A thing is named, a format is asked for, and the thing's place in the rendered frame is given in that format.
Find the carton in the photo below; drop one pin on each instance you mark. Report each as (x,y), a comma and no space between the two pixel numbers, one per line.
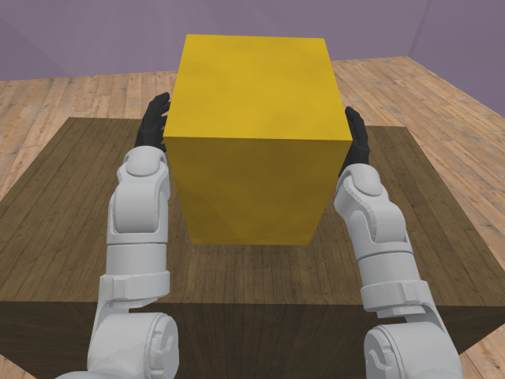
(256,136)

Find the left robot hand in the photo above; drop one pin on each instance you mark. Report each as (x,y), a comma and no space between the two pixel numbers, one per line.
(150,133)

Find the right robot hand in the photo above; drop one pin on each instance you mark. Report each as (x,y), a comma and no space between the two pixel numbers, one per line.
(359,149)

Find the left robot forearm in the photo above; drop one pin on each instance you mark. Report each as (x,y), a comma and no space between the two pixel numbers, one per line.
(137,224)

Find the robot left upper arm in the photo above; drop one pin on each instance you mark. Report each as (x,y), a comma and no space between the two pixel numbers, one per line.
(132,346)

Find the robot right upper arm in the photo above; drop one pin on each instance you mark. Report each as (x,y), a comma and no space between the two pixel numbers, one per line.
(418,350)

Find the pedestal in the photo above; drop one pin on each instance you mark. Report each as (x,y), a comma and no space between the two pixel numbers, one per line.
(242,311)

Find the right robot forearm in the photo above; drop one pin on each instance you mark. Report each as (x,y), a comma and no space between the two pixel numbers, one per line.
(392,286)

